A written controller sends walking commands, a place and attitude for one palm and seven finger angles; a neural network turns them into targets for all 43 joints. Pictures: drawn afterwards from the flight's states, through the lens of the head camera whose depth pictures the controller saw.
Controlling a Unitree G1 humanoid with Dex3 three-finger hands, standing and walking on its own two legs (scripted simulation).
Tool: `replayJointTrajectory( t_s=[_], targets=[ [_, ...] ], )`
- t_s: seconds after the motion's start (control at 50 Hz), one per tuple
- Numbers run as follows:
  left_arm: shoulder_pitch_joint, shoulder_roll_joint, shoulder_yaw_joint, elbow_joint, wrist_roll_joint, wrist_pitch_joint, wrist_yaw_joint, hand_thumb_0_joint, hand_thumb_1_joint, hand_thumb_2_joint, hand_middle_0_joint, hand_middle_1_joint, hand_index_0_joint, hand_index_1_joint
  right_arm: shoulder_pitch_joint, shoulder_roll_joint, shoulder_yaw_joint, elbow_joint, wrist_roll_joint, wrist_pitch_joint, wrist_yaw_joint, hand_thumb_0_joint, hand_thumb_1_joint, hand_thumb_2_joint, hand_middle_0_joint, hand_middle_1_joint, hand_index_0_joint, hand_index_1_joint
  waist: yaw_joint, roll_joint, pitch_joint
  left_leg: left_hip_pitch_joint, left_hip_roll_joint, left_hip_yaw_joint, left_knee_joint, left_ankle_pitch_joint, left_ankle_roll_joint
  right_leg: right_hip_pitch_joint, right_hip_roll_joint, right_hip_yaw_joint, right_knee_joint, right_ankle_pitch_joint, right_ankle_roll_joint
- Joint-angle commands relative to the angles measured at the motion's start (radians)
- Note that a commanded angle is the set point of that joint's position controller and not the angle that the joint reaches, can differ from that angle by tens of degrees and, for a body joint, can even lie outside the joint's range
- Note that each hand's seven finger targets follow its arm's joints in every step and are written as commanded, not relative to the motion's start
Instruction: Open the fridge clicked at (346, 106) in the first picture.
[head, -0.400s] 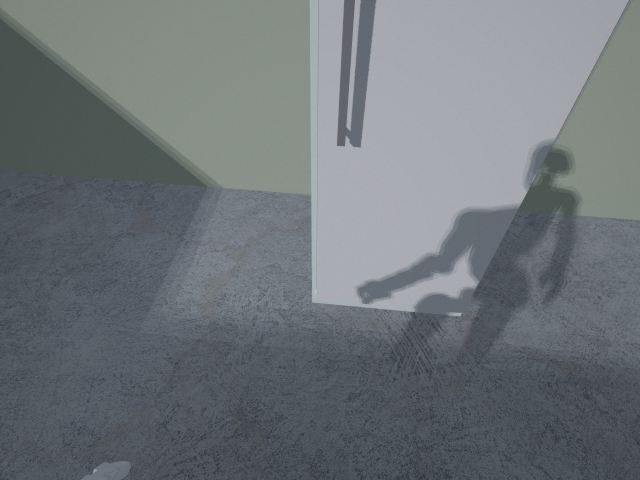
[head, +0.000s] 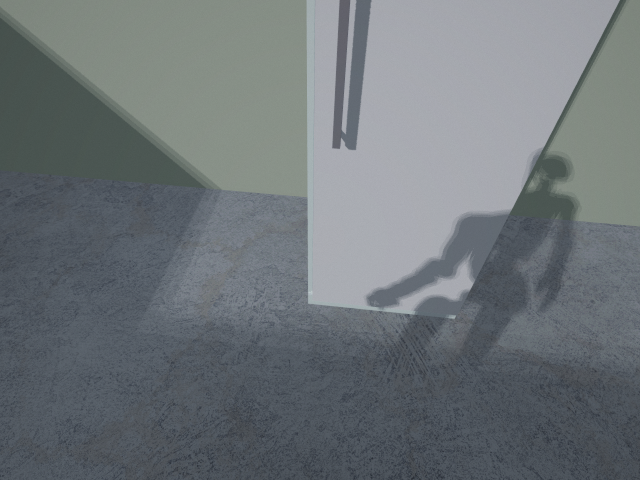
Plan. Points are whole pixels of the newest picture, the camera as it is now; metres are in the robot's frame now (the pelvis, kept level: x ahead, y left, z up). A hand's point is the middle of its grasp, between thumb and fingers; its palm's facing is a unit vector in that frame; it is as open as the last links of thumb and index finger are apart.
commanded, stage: stand and wait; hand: left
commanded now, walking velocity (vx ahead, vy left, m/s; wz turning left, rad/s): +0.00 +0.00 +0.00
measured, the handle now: (343, 37) +0.79 +0.01 +0.22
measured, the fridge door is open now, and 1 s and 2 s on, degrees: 0 0 0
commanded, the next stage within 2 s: look at it before walking up in 0.42 s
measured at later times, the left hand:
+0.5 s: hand out of the picture +0.06 +0.24 -0.15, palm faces -0.04 -0.94 -0.34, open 7.4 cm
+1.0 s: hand out of the picture +0.06 +0.24 -0.15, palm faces -0.03 -0.94 -0.33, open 7.4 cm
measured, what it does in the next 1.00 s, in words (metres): stands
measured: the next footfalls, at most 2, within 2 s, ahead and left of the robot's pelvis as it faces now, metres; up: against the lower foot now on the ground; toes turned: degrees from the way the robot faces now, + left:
left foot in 1.86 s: +0.33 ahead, +0.04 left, +0.00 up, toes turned +2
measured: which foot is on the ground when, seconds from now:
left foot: down 0.00-1.00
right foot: down 0.00-1.00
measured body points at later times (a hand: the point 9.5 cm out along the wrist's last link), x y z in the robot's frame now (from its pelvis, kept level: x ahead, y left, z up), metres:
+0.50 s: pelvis -0.01 -0.01 +0.00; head -0.02 -0.01 +0.45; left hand +0.06 +0.29 -0.13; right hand +0.05 -0.30 -0.13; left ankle +0.00 +0.12 -0.74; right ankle +0.00 -0.13 -0.74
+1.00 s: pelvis +0.00 -0.01 +0.00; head +0.00 -0.01 +0.45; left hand +0.07 +0.29 -0.13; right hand +0.07 -0.30 -0.13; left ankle +0.00 +0.12 -0.74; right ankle +0.00 -0.13 -0.74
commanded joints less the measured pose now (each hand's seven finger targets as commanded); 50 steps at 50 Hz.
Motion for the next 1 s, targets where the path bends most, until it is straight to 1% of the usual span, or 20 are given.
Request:
replayJointTrajectory(
  t_s=[0.0, 0.02, 0.08, 0.14, 0.18, 0.26, 0.28, 0.3, 0.4, 0.46, 0.48, 0.54, 0.56, 0.58, 0.62, 0.72, 0.8, 0.88, 0.92, 0.98],
  targets=[
    [-0.054, 0.209, 0.055, -0.058, -0.002, -0.029, 0.017, 0.0, 0.9, 0.9, -0.2, -0.3, -0.2, -0.3, -0.057, -0.203, -0.04, -0.057, 0.0, -0.029, -0.014, 0.0, -0.9, -0.9, 0.2, 0.3, 0.2, 0.3, -0.005, 0.009, -0.053, 0.0, 0.113, -0.086, -0.076, 0.133, 0.028, 0.012, -0.106, 0.096, -0.086, 0.157, -0.043],
    [-0.052, 0.209, 0.054, -0.053, -0.003, -0.029, 0.017, 0.0, 0.9, 0.9, -0.2, -0.3, -0.2, -0.3, -0.056, -0.204, -0.04, -0.052, 0.0, -0.03, -0.014, 0.0, -0.9, -0.9, 0.2, 0.3, 0.2, 0.3, -0.006, 0.002, -0.053, 0.003, 0.114, -0.086, -0.08, 0.128, 0.027, 0.008, -0.105, 0.098, -0.09, 0.151, -0.043],
    [-0.049, 0.208, 0.055, -0.041, -0.004, -0.03, 0.017, 0.0, 0.9, 0.9, -0.2, -0.3, -0.2, -0.3, -0.048, -0.207, -0.038, -0.04, 0.001, -0.03, -0.014, 0.0, -0.9, -0.9, 0.2, 0.3, 0.2, 0.3, -0.004, 0.009, -0.058, 0.006, 0.117, -0.09, -0.083, 0.137, 0.027, 0.02, -0.105, 0.094, -0.095, 0.155, -0.043],
    [-0.047, 0.21, 0.053, -0.031, -0.005, -0.029, 0.016, 0.0, 0.9, 0.9, -0.2, -0.3, -0.2, -0.3, -0.047, -0.209, -0.037, -0.028, 0.001, -0.029, -0.014, 0.0, -0.9, -0.9, 0.2, 0.3, 0.2, 0.3, -0.004, 0.001, -0.04, 0.003, 0.116, -0.091, -0.095, 0.106, 0.024, 0.005, -0.107, 0.103, -0.111, 0.121, -0.043],
    [-0.051, 0.21, 0.053, -0.026, -0.004, -0.029, 0.016, 0.0, 0.9, 0.9, -0.2, -0.3, -0.2, -0.3, -0.037, -0.211, -0.036, -0.021, 0.002, -0.028, -0.013, 0.0, -0.9, -0.9, 0.2, 0.3, 0.2, 0.3, -0.006, 0.003, -0.045, 0.001, 0.118, -0.093, -0.097, 0.107, 0.023, 0.012, -0.104, 0.101, -0.113, 0.116, -0.043],
    [-0.047, 0.209, 0.052, -0.015, -0.004, -0.028, 0.016, 0.0, 0.9, 0.9, -0.2, -0.3, -0.2, -0.3, -0.037, -0.212, -0.035, -0.01, 0.001, -0.028, -0.013, 0.0, -0.9, -0.9, 0.2, 0.3, 0.2, 0.3, -0.004, 0.007, -0.029, -0.004, 0.118, -0.095, -0.11, 0.083, 0.022, 0.001, -0.105, 0.106, -0.127, 0.082, -0.042],
    [-0.05, 0.211, 0.053, -0.017, -0.003, -0.028, 0.016, 0.0, 0.9, 0.9, -0.2, -0.3, -0.2, -0.3, -0.032, -0.211, -0.035, -0.009, 0.002, -0.028, -0.013, 0.0, -0.9, -0.9, 0.2, 0.3, 0.2, 0.3, -0.004, -0.001, -0.027, -0.006, 0.119, -0.099, -0.111, 0.083, 0.022, 0.001, -0.103, 0.102, -0.128, 0.078, -0.042],
    [-0.048, 0.21, 0.053, -0.016, -0.004, -0.029, 0.016, 0.0, 0.9, 0.9, -0.2, -0.3, -0.2, -0.3, -0.031, -0.211, -0.035, -0.006, 0.001, -0.028, -0.013, 0.0, -0.9, -0.9, 0.2, 0.3, 0.2, 0.3, -0.003, 0.009, -0.032, -0.006, 0.12, -0.096, -0.111, 0.081, 0.022, 0.006, -0.105, 0.105, -0.13, 0.075, -0.042],
    [-0.049, 0.21, 0.052, -0.013, -0.003, -0.028, 0.016, 0.0, 0.9, 0.9, -0.2, -0.3, -0.2, -0.3, -0.028, -0.21, -0.035, 0.0, 0.001, -0.027, -0.012, 0.0, -0.9, -0.9, 0.2, 0.3, 0.2, 0.3, -0.003, -0.006, -0.011, -0.014, 0.118, -0.098, -0.118, 0.061, 0.02, -0.012, -0.104, 0.108, -0.142, 0.042, -0.04],
    [-0.052, 0.206, 0.053, -0.011, -0.002, -0.026, 0.015, 0.0, 0.9, 0.9, -0.2, -0.3, -0.2, -0.3, -0.025, -0.212, -0.035, 0.005, 0.0, -0.028, -0.012, 0.0, -0.9, -0.9, 0.2, 0.3, 0.2, 0.3, -0.004, -0.002, -0.005, -0.017, 0.119, -0.102, -0.127, 0.052, 0.02, -0.016, -0.101, 0.106, -0.142, 0.032, -0.039],
    [-0.047, 0.206, 0.054, -0.013, -0.002, -0.027, 0.015, 0.0, 0.9, 0.9, -0.2, -0.3, -0.2, -0.3, -0.02, -0.21, -0.035, 0.004, 0.002, -0.028, -0.012, 0.0, -0.9, -0.9, 0.2, 0.3, 0.2, 0.3, -0.003, 0.001, -0.02, -0.015, 0.119, -0.103, -0.122, 0.057, 0.02, -0.006, -0.101, 0.106, -0.141, 0.034, -0.039],
    [-0.047, 0.208, 0.053, -0.012, -0.002, -0.029, 0.015, 0.0, 0.9, 0.9, -0.2, -0.3, -0.2, -0.3, -0.023, -0.21, -0.035, 0.006, 0.001, -0.029, -0.012, 0.0, -0.9, -0.9, 0.2, 0.3, 0.2, 0.3, -0.004, -0.004, -0.024, -0.007, 0.118, -0.102, -0.121, 0.063, 0.019, -0.01, -0.102, 0.11, -0.143, 0.041, -0.04],
    [-0.052, 0.207, 0.052, -0.011, -0.002, -0.028, 0.015, 0.0, 0.9, 0.9, -0.2, -0.3, -0.2, -0.3, -0.023, -0.21, -0.036, 0.005, 0.001, -0.029, -0.012, 0.0, -0.9, -0.9, 0.2, 0.3, 0.2, 0.3, -0.006, 0.003, -0.011, -0.011, 0.119, -0.102, -0.126, 0.057, 0.019, -0.018, -0.102, 0.11, -0.145, 0.035, -0.039],
    [-0.049, 0.206, 0.054, -0.012, -0.001, -0.028, 0.015, 0.0, 0.9, 0.9, -0.2, -0.3, -0.2, -0.3, -0.019, -0.211, -0.035, 0.004, 0.002, -0.029, -0.012, 0.0, -0.9, -0.9, 0.2, 0.3, 0.2, 0.3, -0.005, 0.005, -0.023, -0.011, 0.12, -0.105, -0.124, 0.066, 0.02, -0.008, -0.1, 0.106, -0.14, 0.045, -0.04],
    [-0.053, 0.207, 0.054, -0.013, -0.001, -0.028, 0.015, 0.0, 0.9, 0.9, -0.2, -0.3, -0.2, -0.3, -0.02, -0.21, -0.035, 0.006, 0.001, -0.03, -0.012, 0.0, -0.9, -0.9, 0.2, 0.3, 0.2, 0.3, -0.005, 0.0, -0.024, -0.011, 0.122, -0.103, -0.127, 0.07, 0.019, -0.005, -0.1, 0.104, -0.139, 0.053, -0.038],
    [-0.047, 0.205, 0.053, -0.009, -0.001, -0.027, 0.015, 0.0, 0.9, 0.9, -0.2, -0.3, -0.2, -0.3, -0.023, -0.209, -0.035, 0.005, 0.002, -0.031, -0.012, 0.0, -0.9, -0.9, 0.2, 0.3, 0.2, 0.3, -0.003, 0.016, -0.028, -0.007, 0.124, -0.104, -0.13, 0.074, 0.02, 0.002, -0.101, 0.1, -0.137, 0.069, -0.037],
    [-0.044, 0.203, 0.054, -0.007, -0.001, -0.029, 0.016, 0.0, 0.9, 0.9, -0.2, -0.3, -0.2, -0.3, -0.023, -0.21, -0.035, 0.004, 0.003, -0.033, -0.014, 0.0, -0.9, -0.9, 0.2, 0.3, 0.2, 0.3, -0.002, 0.012, -0.05, 0.01, 0.126, -0.104, -0.12, 0.126, 0.021, 0.019, -0.103, 0.096, -0.128, 0.123, -0.038],
    [-0.042, 0.206, 0.054, -0.004, -0.002, -0.032, 0.016, 0.0, 0.9, 0.9, -0.2, -0.3, -0.2, -0.3, -0.025, -0.209, -0.034, 0.004, 0.004, -0.03, -0.014, 0.0, -0.9, -0.9, 0.2, 0.3, 0.2, 0.3, -0.004, -0.003, -0.046, 0.019, 0.125, -0.099, -0.115, 0.138, 0.019, 0.017, -0.105, 0.097, -0.134, 0.143, -0.04],
    [-0.045, 0.207, 0.054, -0.004, -0.002, -0.031, 0.016, 0.0, 0.9, 0.9, -0.2, -0.3, -0.2, -0.3, -0.028, -0.211, -0.034, 0.005, 0.003, -0.031, -0.015, 0.0, -0.9, -0.9, 0.2, 0.3, 0.2, 0.3, -0.004, 0.009, -0.047, 0.023, 0.126, -0.096, -0.117, 0.151, 0.017, 0.023, -0.104, 0.098, -0.131, 0.162, -0.04],
    [-0.041, 0.207, 0.053, -0.003, -0.002, -0.032, 0.017, 0.0, 0.9, 0.9, -0.2, -0.3, -0.2, -0.3, -0.029, -0.211, -0.033, 0.005, 0.004, -0.031, -0.015, 0.0, -0.9, -0.9, 0.2, 0.3, 0.2, 0.3, -0.003, 0.009, -0.056, 0.031, 0.127, -0.096, -0.113, 0.177, 0.017, 0.034, -0.105, 0.091, -0.126, 0.192, -0.04]
  ],
)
